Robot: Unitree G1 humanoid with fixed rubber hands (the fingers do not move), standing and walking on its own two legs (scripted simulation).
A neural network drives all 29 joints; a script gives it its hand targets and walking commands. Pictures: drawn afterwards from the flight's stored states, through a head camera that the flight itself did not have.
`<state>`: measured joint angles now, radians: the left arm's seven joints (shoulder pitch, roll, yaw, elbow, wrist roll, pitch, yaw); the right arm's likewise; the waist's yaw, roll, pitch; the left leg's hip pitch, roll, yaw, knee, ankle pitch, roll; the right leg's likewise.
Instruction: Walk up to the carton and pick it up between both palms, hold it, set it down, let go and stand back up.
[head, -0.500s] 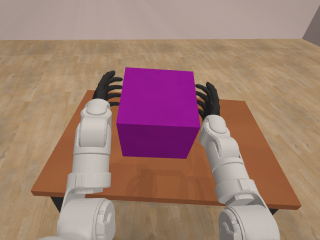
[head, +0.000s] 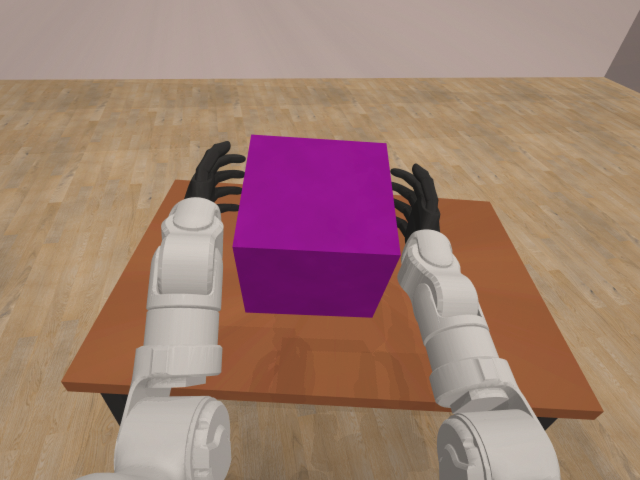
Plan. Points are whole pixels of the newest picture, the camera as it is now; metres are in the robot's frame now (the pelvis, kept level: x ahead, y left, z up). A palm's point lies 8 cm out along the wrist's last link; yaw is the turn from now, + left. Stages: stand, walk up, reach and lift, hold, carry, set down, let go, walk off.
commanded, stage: hold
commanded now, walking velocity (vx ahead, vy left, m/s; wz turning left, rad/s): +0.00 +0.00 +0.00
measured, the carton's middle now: (314, 229) +0.37 +0.02 +0.16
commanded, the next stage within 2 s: set down in 0.54 s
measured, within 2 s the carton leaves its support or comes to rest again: neither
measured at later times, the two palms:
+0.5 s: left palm (203, 205) +0.35 +0.15 +0.20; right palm (420, 230) +0.36 -0.11 +0.18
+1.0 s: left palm (210, 212) +0.36 +0.15 +0.18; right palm (421, 235) +0.36 -0.12 +0.16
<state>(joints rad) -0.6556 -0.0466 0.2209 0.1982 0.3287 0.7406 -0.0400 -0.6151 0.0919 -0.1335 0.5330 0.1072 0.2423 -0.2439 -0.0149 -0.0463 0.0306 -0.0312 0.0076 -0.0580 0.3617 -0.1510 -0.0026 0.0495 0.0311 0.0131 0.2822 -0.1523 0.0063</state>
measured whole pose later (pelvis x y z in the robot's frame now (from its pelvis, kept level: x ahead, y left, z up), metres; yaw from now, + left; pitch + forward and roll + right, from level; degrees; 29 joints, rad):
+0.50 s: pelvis +0.00 +0.00 +0.00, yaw +0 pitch -10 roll -1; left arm -0.66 -0.05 0.22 0.20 0.33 0.74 -0.04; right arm -0.62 0.09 -0.13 0.53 0.11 0.24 -0.24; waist -0.01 -0.05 0.03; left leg -0.03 0.01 -0.06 0.36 -0.15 0.00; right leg 0.05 0.03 0.01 0.28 -0.15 0.01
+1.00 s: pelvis +0.00 +0.00 +0.00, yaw +0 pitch -11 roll -1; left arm -0.62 -0.06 0.26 0.29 0.34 0.49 -0.09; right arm -0.60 0.09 -0.13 0.65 -0.01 -0.03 -0.23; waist -0.02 -0.05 0.07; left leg -0.02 0.01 -0.06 0.35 -0.15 0.00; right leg 0.06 0.03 0.01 0.27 -0.15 0.01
